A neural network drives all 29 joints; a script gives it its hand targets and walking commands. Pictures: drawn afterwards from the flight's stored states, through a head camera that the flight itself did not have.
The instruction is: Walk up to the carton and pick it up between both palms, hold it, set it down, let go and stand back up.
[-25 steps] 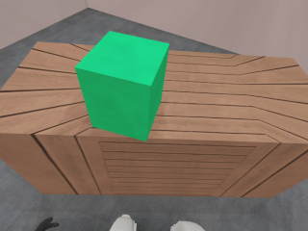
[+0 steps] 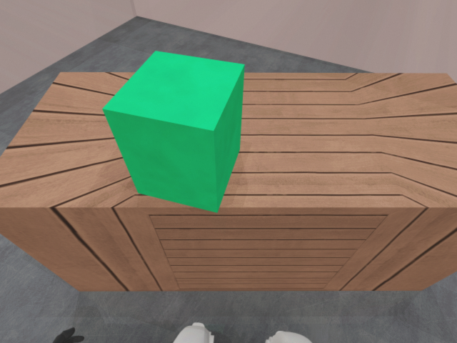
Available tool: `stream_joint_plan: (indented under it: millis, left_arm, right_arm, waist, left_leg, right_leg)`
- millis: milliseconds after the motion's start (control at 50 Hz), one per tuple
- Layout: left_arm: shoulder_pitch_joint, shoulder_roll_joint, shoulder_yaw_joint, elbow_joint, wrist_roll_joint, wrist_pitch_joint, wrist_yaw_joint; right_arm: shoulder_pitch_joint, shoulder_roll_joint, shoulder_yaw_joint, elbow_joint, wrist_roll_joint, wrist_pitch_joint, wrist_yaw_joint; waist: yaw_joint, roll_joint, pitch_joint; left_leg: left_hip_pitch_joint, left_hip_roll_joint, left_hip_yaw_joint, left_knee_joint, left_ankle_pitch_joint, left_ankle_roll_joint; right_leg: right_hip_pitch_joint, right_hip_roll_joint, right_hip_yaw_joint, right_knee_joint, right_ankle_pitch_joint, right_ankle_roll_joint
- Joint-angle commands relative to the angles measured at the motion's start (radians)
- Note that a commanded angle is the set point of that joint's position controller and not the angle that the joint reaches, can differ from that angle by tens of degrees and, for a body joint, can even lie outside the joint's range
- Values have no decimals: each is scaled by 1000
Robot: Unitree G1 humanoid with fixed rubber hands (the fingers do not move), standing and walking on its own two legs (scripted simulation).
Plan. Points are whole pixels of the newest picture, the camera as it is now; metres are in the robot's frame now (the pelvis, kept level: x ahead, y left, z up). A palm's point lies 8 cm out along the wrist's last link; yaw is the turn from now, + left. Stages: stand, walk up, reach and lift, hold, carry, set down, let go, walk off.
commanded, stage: walk up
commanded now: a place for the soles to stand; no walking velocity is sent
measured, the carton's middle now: (187, 133) +0.54 +0.11 +0.05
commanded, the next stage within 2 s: none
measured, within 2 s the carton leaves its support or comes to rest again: neither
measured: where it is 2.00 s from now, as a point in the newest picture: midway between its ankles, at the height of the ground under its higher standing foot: outside the picture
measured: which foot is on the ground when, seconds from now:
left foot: down 0.00-0.18, up 0.20-0.44, down 0.46-0.72, up 0.74-1.00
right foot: down 0.00-0.48, up 0.50-0.70, down 0.72-1.00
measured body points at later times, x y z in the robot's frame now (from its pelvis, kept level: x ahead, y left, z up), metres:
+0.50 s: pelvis -0.01 +0.00 +0.00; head +0.03 +0.01 +0.45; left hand +0.10 +0.33 -0.11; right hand +0.07 -0.34 -0.10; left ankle +0.05 +0.13 -0.69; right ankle +0.01 -0.10 -0.68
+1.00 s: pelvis +0.00 -0.02 +0.00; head +0.04 -0.01 +0.45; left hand +0.10 +0.32 -0.10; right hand +0.07 -0.35 -0.10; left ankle +0.02 +0.12 -0.67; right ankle +0.01 -0.12 -0.69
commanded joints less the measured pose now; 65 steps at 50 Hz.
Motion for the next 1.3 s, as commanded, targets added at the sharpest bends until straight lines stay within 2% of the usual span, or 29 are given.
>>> stream_joint_plan:
  millis: [0,100,120,160,200,260,360,400,420,440,460,480,540,580,660,700,720,820,860,900,980,1000,1020,1040,1060,1080,1140,1220,1280]
  left_arm:
    - [-79,215,54,-107,30,11,1]
    - [48,208,73,-49,32,-8,-10]
    - [96,200,68,-48,41,-12,-11]
    - [89,282,92,-62,72,-24,1]
    - [-61,282,84,-85,47,-25,1]
    - [-48,249,79,-92,59,-31,9]
    - [36,238,59,-79,66,-34,5]
    - [-79,224,48,-110,39,-26,6]
    - [-87,213,54,-137,28,-21,5]
    - [-60,167,24,-127,14,-21,3]
    - [-76,146,20,-149,24,-7,2]
    - [-107,174,28,-136,29,12,7]
    - [-112,240,55,-129,54,11,-5]
    - [-36,203,54,-102,34,-2,-10]
    - [126,222,79,-27,42,-16,-9]
    - [126,299,91,-27,56,-42,3]
    - [75,301,77,-50,42,-41,6]
    - [-19,247,60,-73,49,-49,17]
    - [21,235,48,-70,51,-54,20]
    - [66,235,58,-68,42,-45,26]
    - [-60,205,40,-113,37,-36,21]
    - [-148,225,47,-147,34,-28,17]
    - [-157,187,26,-158,20,-24,10]
    - [-125,150,24,-174,14,-11,7]
    - [-168,194,36,-159,18,8,19]
    - [-132,220,48,-134,28,10,20]
    - [-76,198,41,-74,26,-4,1]
    - [-48,187,47,-71,10,-25,12]
    - [69,209,53,-11,14,-45,18]
  right_arm:
    - [44,-393,-81,-70,-43,-32,-17]
    - [-67,-332,-67,-108,-27,-21,-11]
    - [-75,-327,-63,-104,-37,-12,-6]
    - [-49,-193,-31,-92,-14,-1,-13]
    - [-50,-271,-55,-55,-4,3,-10]
    - [29,-301,-57,-37,3,3,0]
    - [63,-262,-51,-20,8,-28,6]
    - [141,-224,-48,7,-1,-45,3]
    - [197,-228,-55,19,-10,-51,4]
    - [194,-286,-67,-9,-32,-53,1]
    - [180,-378,-91,-31,-29,-51,-7]
    - [132,-407,-86,-20,-17,-53,-10]
    - [93,-388,-97,-39,-24,-47,-41]
    - [33,-352,-75,-50,-38,-46,-22]
    - [-84,-318,-65,-79,-31,-32,-15]
    - [-40,-177,-23,-68,-16,-20,-6]
    - [-80,-264,-47,-73,-16,-13,-18]
    - [28,-270,-54,-28,11,-8,-1]
    - [9,-259,-49,-42,11,-9,5]
    - [26,-238,-45,-37,16,-10,1]
    - [102,-229,-37,-18,-2,-28,2]
    - [203,-212,-47,-8,3,-40,-1]
    - [263,-286,-72,19,-27,-52,-9]
    - [211,-398,-96,-9,-42,-47,-13]
    - [146,-417,-96,-41,-24,-40,-11]
    - [44,-383,-92,-52,-25,-32,-12]
    - [16,-337,-70,-49,-33,-35,-10]
    - [-1,-306,-58,-71,-42,-31,14]
    - [-145,-274,-38,-93,-19,-15,26]
  waist:
    - [-16,112,-73]
    - [37,185,-112]
    - [69,169,-115]
    - [72,-226,-41]
    - [28,18,21]
    - [34,-91,3]
    - [36,-154,-150]
    - [-36,-87,-177]
    - [-47,-28,-182]
    - [-61,109,-231]
    - [-63,250,-196]
    - [-71,212,-164]
    - [-56,20,-104]
    - [-9,163,-103]
    - [81,176,-123]
    - [85,-202,-103]
    - [85,-7,-116]
    - [21,-79,-94]
    - [44,-91,-122]
    - [46,-201,-124]
    - [-21,-118,-178]
    - [-97,-115,-190]
    - [-113,-2,-226]
    - [-91,282,-168]
    - [-103,207,-163]
    - [-43,87,-51]
    - [-23,110,-92]
    - [-22,274,-134]
    - [73,150,-152]
  left_leg:
    - [59,307,-673,-476,-20,346]
    - [-100,279,-541,-363,56,273]
    - [-186,227,-378,-308,53,210]
    - [-378,-42,3,131,-115,74]
    - [-257,-12,-6,283,-159,57]
    - [-304,4,10,230,-130,54]
    - [-132,49,127,-28,-171,43]
    - [71,25,152,-244,47,70]
    - [194,30,118,-275,237,84]
    - [302,152,-225,-350,270,153]
    - [293,327,-638,-487,230,278]
    - [250,376,-709,-526,139,328]
    - [207,387,-684,-390,243,340]
    - [158,285,-523,-372,174,280]
    - [-115,250,-406,-255,136,219]
    - [-356,-59,0,180,-137,54]
    - [-332,-26,3,222,-225,38]
    - [-231,28,42,221,-182,47]
    - [-172,21,54,178,-177,42]
    - [-201,40,81,113,-151,56]
    - [23,24,154,-122,-3,68]
    - [166,29,136,-289,127,88]
    - [293,92,-74,-375,207,118]
    - [321,276,-491,-454,240,219]
    - [147,395,-792,-559,102,363]
    - [107,343,-773,-563,-140,357]
    - [146,273,-564,-442,-17,275]
    - [215,227,-540,-384,163,259]
    - [-151,131,-296,-210,102,143]
  right_leg:
    - [-173,11,253,185,-182,37]
    - [65,-44,248,-47,16,35]
    - [188,-33,195,-170,66,32]
    - [220,-290,604,-676,-122,-8]
    - [2,-371,632,-766,-209,-28]
    - [194,-277,455,-639,-2,37]
    - [286,-280,350,-434,441,-147]
    - [177,-236,219,-281,596,-118]
    - [67,-177,157,-174,581,-37]
    - [-66,-98,120,8,476,-7]
    - [-234,28,136,125,39,45]
    - [-223,21,209,155,-173,49]
    - [-292,-54,282,255,-130,48]
    - [-216,-53,246,109,-113,22]
    - [148,-64,253,-178,83,22]
    - [259,-292,645,-657,-53,-19]
    - [266,-405,695,-704,-56,-46]
    - [263,-317,419,-530,430,-10]
    - [299,-308,391,-448,689,-72]
    - [356,-294,319,-407,824,-30]
    - [228,-242,226,-303,775,-98]
    - [109,-210,163,-188,679,-103]
    - [-1,-137,116,14,546,-38]
    - [-283,-2,78,158,89,37]
    - [-203,20,209,215,-210,50]
    - [-222,4,268,248,-179,55]
    - [-220,-42,225,129,-144,31]
    - [-159,-7,193,-19,-161,33]
    - [230,-62,252,-346,104,18]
